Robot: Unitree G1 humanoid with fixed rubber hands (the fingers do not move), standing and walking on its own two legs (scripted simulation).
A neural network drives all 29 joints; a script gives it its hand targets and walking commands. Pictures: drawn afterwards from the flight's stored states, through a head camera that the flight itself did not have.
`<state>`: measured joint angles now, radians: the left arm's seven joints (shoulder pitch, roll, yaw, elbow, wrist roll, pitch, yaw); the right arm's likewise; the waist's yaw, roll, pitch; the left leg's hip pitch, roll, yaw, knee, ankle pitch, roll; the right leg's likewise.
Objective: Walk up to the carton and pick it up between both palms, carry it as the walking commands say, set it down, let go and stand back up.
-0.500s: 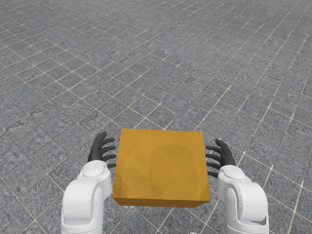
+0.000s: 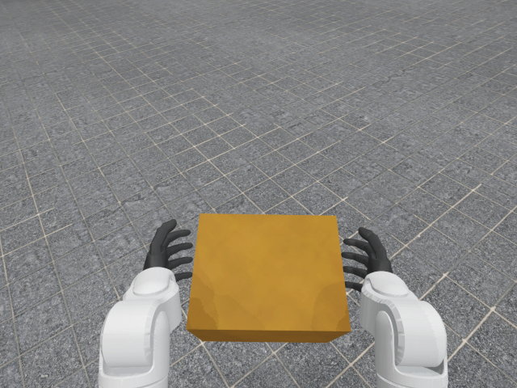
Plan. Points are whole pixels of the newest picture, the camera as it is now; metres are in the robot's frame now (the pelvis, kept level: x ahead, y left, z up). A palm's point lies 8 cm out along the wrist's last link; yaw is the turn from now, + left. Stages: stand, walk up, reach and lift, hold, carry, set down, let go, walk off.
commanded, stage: carry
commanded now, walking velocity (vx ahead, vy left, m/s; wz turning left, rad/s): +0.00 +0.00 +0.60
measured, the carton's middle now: (266, 281) +0.30 -0.01 +0.02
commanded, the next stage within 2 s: none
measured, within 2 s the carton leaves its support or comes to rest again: neither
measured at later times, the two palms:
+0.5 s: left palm (58, 380) +0.15 +0.22 +0.10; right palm (306, 324) +0.20 -0.06 +0.08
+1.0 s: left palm out of the picture -0.01 +0.34 +0.08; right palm (179, 380) +0.15 +0.10 +0.07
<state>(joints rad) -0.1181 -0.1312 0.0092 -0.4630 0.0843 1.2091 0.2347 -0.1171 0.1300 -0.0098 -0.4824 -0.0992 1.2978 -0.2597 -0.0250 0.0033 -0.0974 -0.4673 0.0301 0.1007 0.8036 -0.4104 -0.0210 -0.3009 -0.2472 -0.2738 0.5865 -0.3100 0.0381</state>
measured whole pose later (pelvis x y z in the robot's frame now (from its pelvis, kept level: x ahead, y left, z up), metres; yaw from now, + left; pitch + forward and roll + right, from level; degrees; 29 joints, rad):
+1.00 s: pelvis -0.14 +0.07 -0.01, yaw +34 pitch +4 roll +0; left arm -0.10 -0.13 0.01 -0.48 0.04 1.20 0.27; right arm -0.08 0.13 -0.01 -0.47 -0.10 1.24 -0.24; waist 0.01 0.01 -0.03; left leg -0.47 -0.05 -0.01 0.55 -0.15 0.05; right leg -0.52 -0.08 -0.08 0.87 -0.42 0.11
